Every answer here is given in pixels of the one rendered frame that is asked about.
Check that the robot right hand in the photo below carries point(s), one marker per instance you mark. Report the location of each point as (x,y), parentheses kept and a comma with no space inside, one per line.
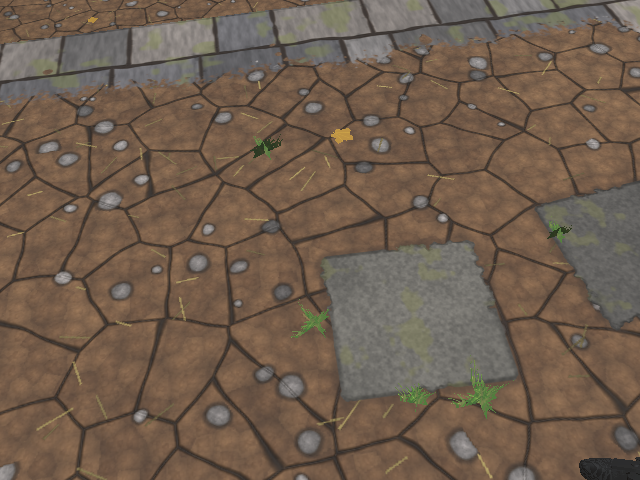
(610,469)

